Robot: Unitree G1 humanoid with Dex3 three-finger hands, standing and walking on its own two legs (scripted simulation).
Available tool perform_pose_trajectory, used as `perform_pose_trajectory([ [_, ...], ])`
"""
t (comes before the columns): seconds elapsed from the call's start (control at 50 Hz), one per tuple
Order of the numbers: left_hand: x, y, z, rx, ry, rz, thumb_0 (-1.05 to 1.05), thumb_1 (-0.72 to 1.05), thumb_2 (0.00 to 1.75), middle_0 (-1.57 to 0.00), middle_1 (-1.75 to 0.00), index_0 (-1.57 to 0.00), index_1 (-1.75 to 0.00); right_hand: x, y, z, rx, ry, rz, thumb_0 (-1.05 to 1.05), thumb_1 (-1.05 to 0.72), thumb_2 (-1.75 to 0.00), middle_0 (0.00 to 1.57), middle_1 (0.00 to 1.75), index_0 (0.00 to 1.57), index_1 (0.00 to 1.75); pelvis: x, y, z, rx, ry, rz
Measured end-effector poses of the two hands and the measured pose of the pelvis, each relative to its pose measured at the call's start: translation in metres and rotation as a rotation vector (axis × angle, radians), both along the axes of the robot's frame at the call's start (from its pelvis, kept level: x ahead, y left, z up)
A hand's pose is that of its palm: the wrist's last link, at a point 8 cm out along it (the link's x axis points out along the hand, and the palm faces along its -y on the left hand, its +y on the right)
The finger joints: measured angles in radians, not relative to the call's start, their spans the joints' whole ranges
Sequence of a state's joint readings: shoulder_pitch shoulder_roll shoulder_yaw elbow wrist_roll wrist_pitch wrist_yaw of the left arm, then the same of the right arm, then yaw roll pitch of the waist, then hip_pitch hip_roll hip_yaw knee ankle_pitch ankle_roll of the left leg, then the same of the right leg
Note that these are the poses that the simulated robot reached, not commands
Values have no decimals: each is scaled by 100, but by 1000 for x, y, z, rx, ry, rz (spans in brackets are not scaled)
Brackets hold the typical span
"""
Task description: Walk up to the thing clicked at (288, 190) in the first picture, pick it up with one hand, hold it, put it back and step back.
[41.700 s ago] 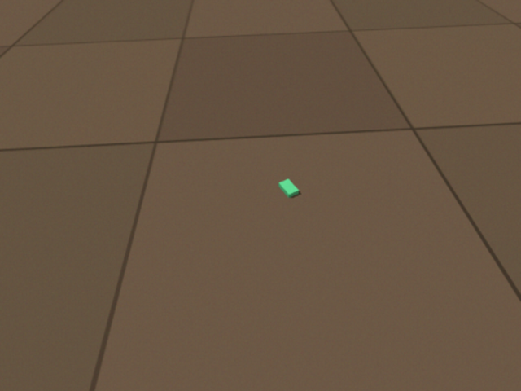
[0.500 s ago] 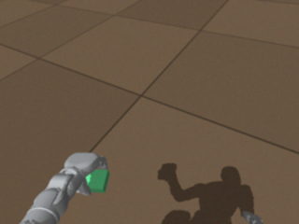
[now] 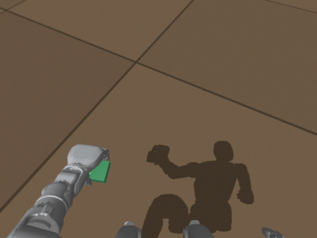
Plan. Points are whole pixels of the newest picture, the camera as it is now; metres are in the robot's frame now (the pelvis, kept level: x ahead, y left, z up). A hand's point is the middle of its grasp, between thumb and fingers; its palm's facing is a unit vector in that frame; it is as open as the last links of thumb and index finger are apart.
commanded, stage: crouch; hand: left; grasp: from above
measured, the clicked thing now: (91, 169) +0.35 +0.22 -0.14
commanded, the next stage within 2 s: lower in 1.64 s
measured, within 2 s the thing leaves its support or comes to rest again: neither
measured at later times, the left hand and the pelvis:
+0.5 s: hand (111, 173) +0.41 +0.20 -0.34, palm faces -0.48 +0.07 -0.87, open 8.9 cm; pelvis -0.03 +0.01 -0.19, yaw -2 degrees
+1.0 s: hand (117, 174) +0.45 +0.20 -0.47, palm faces -0.48 +0.04 -0.88, open 8.9 cm; pelvis -0.04 +0.01 -0.29, yaw -4 degrees
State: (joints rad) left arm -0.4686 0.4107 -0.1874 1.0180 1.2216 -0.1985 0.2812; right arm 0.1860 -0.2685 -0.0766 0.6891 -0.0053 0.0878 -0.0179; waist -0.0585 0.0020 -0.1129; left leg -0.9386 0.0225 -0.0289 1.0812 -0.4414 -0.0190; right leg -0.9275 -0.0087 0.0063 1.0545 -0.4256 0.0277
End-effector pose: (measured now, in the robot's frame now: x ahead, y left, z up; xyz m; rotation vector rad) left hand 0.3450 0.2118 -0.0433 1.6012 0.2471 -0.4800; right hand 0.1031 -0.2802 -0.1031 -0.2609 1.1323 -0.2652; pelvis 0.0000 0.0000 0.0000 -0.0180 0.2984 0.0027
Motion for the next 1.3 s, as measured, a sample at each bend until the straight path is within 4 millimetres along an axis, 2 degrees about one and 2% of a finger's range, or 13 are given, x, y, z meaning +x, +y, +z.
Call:
perform_pose_trajectory([
  [0.1, 21, -2, -52, 22, -31, 0, 0, 18, 33, -79, -40, -81, -35, -38, -4, -48, -32, 92, -36, 0, -91, -90, 20, 30, 20, 30, -12, 4, -44, -10, 99, -2],
  [0.22, 46, -6, -108, 26, -48, 41, 0, 20, 30, -80, -36, -82, -31, -85, 4, -102, -36, 187, -86, 1, -91, -90, 20, 30, 20, 30, -23, 8, -95, -18, 197, -9],
  [0.34, 60, -11, -163, 26, -10, 57, 0, 21, 27, -82, -32, -84, -28, -115, 17, -149, -13, 244, -116, 1, -91, -90, 20, 30, 20, 30, -31, 11, -139, -24, 261, -11],
  [0.46, 67, -14, -221, -1, 40, 46, 0, 21, 25, -84, -31, -86, -26, -120, 25, -187, 0, 265, -99, 1, -91, -90, 20, 30, 20, 30, -34, 12, -179, -34, 315, -12],
  [0.58, 77, -13, -278, -25, 42, 26, 0, 20, 26, -85, -30, -87, -25, -109, 23, -221, -10, 275, -45, 0, -91, -90, 20, 30, 21, 30, -33, 11, -217, -47, 369, -10],
  [0.66, 86, -11, -308, -28, 27, 28, 0, 20, 26, -86, -28, -87, -25, -100, 18, -239, -18, 280, -6, 0, -91, -90, 20, 30, 21, 30, -32, 10, -238, -53, 389, -10],
  [0.78, 98, -9, -337, -21, 11, 52, 0, 20, 26, -86, -27, -87, -24, -91, 13, -262, -16, 282, 31, 0, -91, -91, 20, 30, 20, 30, -31, 8, -262, -59, 397, -12],
  [0.9, 106, -11, -355, -18, 23, 67, 0, 19, 28, -86, -27, -87, -24, -94, 12, -279, -4, 293, 34, 0, -92, -91, 20, 30, 20, 30, -33, 6, -279, -60, 395, -20],
  [1.3, 117, -16, -412, -29, 33, 37, 0, 21, 27, -85, -28, -86, -25, -155, 18, -317, 13, 411, 0, 0, -92, -91, 20, 30, 20, 30, -45, 6, -334, -75, 352, -41],
])
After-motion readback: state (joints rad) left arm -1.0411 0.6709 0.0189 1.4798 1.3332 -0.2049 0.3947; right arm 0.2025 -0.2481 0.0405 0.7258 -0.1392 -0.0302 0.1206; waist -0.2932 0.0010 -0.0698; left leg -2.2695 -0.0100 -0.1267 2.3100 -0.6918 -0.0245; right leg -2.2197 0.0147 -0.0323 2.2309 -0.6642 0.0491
